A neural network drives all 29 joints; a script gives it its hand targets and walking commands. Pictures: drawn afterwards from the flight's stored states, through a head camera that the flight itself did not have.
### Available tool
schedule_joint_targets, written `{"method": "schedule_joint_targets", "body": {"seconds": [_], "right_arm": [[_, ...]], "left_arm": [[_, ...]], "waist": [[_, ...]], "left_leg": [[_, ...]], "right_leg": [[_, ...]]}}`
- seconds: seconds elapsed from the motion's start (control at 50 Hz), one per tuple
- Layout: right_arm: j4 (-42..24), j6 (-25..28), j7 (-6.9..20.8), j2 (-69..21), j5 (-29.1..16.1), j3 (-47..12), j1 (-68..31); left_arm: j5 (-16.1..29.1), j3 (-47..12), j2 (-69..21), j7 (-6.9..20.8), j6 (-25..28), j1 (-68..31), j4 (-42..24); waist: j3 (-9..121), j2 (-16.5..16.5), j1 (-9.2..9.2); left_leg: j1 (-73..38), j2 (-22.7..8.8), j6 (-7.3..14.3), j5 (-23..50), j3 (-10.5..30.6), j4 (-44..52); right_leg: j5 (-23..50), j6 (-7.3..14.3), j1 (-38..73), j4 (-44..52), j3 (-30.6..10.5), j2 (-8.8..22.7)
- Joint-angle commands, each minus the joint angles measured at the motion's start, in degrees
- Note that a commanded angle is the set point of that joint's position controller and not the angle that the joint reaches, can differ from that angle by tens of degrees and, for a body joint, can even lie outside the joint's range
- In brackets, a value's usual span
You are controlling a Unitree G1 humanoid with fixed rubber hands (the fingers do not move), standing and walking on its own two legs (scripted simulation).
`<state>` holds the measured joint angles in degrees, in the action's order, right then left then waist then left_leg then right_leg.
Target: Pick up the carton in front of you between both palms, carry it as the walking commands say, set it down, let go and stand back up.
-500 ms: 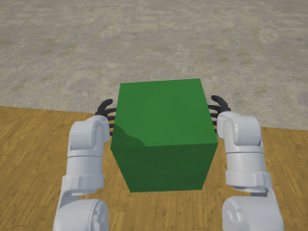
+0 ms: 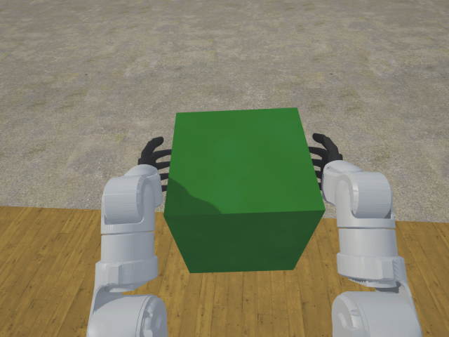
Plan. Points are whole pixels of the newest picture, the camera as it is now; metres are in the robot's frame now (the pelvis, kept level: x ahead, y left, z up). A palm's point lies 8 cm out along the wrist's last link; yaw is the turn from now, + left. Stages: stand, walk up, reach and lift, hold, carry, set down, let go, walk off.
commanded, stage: carry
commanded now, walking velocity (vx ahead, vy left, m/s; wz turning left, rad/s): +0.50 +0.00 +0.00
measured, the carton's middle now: (239, 197) +0.37 -0.02 +0.07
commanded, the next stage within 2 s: none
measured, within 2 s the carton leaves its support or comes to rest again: neither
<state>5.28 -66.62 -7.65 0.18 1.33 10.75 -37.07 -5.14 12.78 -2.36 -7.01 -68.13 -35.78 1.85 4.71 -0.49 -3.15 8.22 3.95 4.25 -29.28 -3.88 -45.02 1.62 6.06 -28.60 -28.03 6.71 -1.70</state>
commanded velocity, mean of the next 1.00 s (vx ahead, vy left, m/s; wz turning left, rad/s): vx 0.50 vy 0.00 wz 0.00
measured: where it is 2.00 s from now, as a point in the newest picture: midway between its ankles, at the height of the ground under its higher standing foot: (230, 182)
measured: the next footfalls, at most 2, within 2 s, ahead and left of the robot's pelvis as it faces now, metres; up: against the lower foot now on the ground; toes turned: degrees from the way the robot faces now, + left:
left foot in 0.52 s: +0.46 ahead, +0.08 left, -0.02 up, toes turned +3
right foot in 1.06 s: +0.76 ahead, -0.07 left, -0.05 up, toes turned -4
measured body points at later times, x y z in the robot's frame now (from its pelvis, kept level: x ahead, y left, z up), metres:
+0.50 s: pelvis +0.28 +0.01 -0.01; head +0.29 +0.00 +0.44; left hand +0.64 +0.17 +0.11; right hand +0.64 -0.14 +0.11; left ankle +0.42 +0.09 -0.73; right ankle +0.11 -0.06 -0.72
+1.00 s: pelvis +0.56 +0.01 -0.02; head +0.58 +0.01 +0.43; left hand +0.93 +0.14 +0.10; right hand +0.91 -0.17 +0.10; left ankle +0.42 +0.08 -0.74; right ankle +0.70 -0.10 -0.73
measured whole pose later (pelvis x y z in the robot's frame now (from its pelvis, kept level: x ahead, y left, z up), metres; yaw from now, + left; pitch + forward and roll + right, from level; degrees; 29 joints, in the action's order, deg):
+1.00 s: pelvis +0.56 +0.01 -0.02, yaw -1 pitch +6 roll +0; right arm 2.4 -66.4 -7.8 -1.5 2.0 10.8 -35.4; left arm -4.2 12.2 -1.4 -6.9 -68.6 -34.5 -0.9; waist 3.5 0.8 -4.0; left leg 7.2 3.2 5.0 -22.9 -4.9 -28.8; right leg 1.4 2.7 -35.6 -32.6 4.2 0.7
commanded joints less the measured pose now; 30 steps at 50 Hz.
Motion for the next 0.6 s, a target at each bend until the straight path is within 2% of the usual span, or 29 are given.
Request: {"method": "schedule_joint_targets", "body": {"seconds": [0.0,0.02,0.04,0.06,0.08,0.1,0.14,0.22,0.3,0.36,0.42,0.44,0.46,0.48,0.5,0.52,0.54,0.56,0.58], "right_arm": [[0.46,-1.42,15.27,-60.51,-23.52,-36.39,-38.08],[-0.31,-1.35,15.11,-60.23,-23.59,-36.05,-40.06],[-0.38,-1.06,14.90,-62.37,-23.78,-36.01,-41.98],[-0.97,-0.63,14.57,-64.09,-23.53,-35.42,-43.00],[-1.64,-0.31,14.15,-65.04,-23.04,-34.83,-43.27],[-2.20,-0.11,13.69,-65.66,-22.58,-34.47,-43.12],[-3.26,0.24,12.73,-66.33,-21.70,-34.47,-41.86],[-5.96,0.38,11.15,-65.18,-20.29,-35.51,-39.39],[-8.47,-0.26,10.45,-62.84,-19.91,-36.99,-38.43],[-6.78,-0.98,10.91,-61.30,-19.07,-36.96,-36.38],[-3.65,-1.29,12.01,-60.53,-18.21,-35.98,-35.40],[-2.46,-1.24,12.39,-60.49,-17.94,-35.40,-34.97],[-1.29,-1.06,12.72,-60.35,-17.62,-34.69,-34.48],[-0.19,-0.76,13.01,-60.42,-17.27,-34.01,-34.13],[0.80,-0.48,13.41,-60.20,-16.97,-33.14,-33.87],[1.96,-0.33,13.84,-59.67,-16.99,-32.24,-32.78],[3.58,0.17,13.89,-58.14,-16.18,-30.61,-33.14],[4.51,0.66,14.27,-60.66,-17.51,-31.41,-31.66],[1.22,1.37,14.65,-63.00,-19.13,-32.77,-34.80]], "left_arm": [[19.08,-32.92,-48.97,12.53,0.00,-32.82,5.23],[20.58,-33.38,-52.40,13.05,0.28,-32.41,5.70],[22.07,-34.07,-55.05,13.61,0.64,-35.85,3.68],[24.17,-35.31,-58.00,14.11,0.80,-40.27,1.82],[26.17,-36.52,-60.51,14.48,1.01,-43.82,0.08],[27.73,-37.30,-62.28,14.63,1.26,-46.12,-1.43],[29.38,-38.27,-63.84,14.66,1.58,-47.61,-3.53],[30.11,-38.84,-63.06,14.63,1.45,-45.38,-5.58],[29.47,-39.35,-60.52,14.50,0.77,-42.71,-6.52],[28.01,-39.07,-59.28,14.71,0.36,-39.10,-3.51],[26.73,-38.46,-59.32,15.12,0.64,-36.89,0.56],[26.52,-38.32,-59.66,15.29,0.90,-36.92,1.68],[26.49,-38.21,-60.14,15.50,1.20,-36.97,2.80],[26.73,-38.25,-60.70,15.69,1.51,-37.69,3.57],[26.66,-38.36,-61.10,15.79,1.88,-38.42,4.06],[26.33,-38.55,-61.13,15.82,2.11,-38.88,4.31],[26.68,-37.56,-63.26,15.69,1.92,-39.55,6.25],[26.72,-38.21,-63.13,15.42,2.24,-40.40,4.97],[27.18,-38.78,-64.05,15.14,2.74,-43.20,2.93]], "waist": [[32.37,17.92,5.63],[29.02,13.20,6.46],[24.97,9.52,6.48],[22.16,4.34,5.45],[21.06,2.74,4.82],[21.10,3.13,4.35],[21.84,4.90,4.11],[22.78,5.84,5.59],[21.60,6.19,6.94],[19.55,6.60,8.11],[17.20,7.16,9.09],[16.90,7.85,8.35],[17.87,8.56,6.76],[20.16,7.71,4.30],[22.86,4.52,2.37],[26.63,-4.16,1.93],[31.52,-15.64,-0.21],[30.75,-13.76,-0.34],[26.82,-9.90,-0.45]], "left_leg": [[30.82,1.71,-2.90,-7.94,3.69,-33.35],[34.79,-1.21,-1.61,-3.90,5.70,-34.44],[36.04,-2.54,-1.30,-0.55,5.59,-33.45],[35.32,-4.22,-1.59,2.47,5.72,-30.02],[33.25,-5.28,-1.84,4.90,5.75,-26.78],[30.68,-5.79,-2.29,6.49,5.45,-24.36],[30.11,-6.06,-3.32,8.52,4.10,-20.67],[35.96,-7.00,-4.24,13.87,2.26,-13.98],[38.07,-6.53,-3.47,21.73,1.06,-5.57],[36.43,-4.56,-2.60,27.38,-0.89,3.74],[30.85,-2.42,-1.28,31.95,-3.31,14.73],[25.95,-1.87,-0.40,32.98,-3.63,17.95],[18.98,-1.20,0.40,33.62,-4.30,20.23],[8.64,-1.03,0.85,36.62,-5.60,23.31],[-3.78,-4.65,1.18,38.44,-2.63,21.70],[-18.43,-17.28,2.29,54.72,11.83,13.32],[-32.08,-27.89,13.51,50.88,32.21,14.54],[-29.37,-26.42,14.40,34.96,35.99,18.10],[-23.72,-23.17,12.29,29.20,31.90,20.06]], "right_leg": [[14.72,13.30,51.82,-2.29,-39.05,26.49],[-0.64,12.10,46.89,2.14,-39.77,23.20],[-4.56,9.78,41.02,3.75,-35.70,20.20],[-3.40,7.73,35.62,4.93,-31.44,18.57],[-2.80,6.78,31.04,6.16,-28.12,17.35],[-3.34,5.62,27.99,7.08,-25.80,16.64],[-0.44,5.16,27.03,7.78,-22.43,15.73],[13.14,5.60,33.08,5.33,-17.84,14.75],[20.34,4.73,37.49,3.34,-14.71,12.77],[25.30,3.86,39.55,1.60,-12.42,10.85],[26.39,2.79,39.64,-0.86,-10.26,9.50],[27.53,1.96,37.83,-2.43,-9.46,9.51],[30.41,0.72,35.86,-5.87,-8.39,9.44],[30.02,-1.08,32.14,-12.63,-5.57,8.41],[18.93,-2.43,23.33,-21.69,-4.21,6.93],[-11.17,-3.82,8.49,-32.59,-3.84,4.28],[-37.49,-6.13,-9.55,-49.34,-5.31,-3.87],[-35.81,-4.31,-14.49,-52.89,-8.29,-1.27],[-32.40,-3.36,-16.52,-51.64,-8.60,0.57]]}}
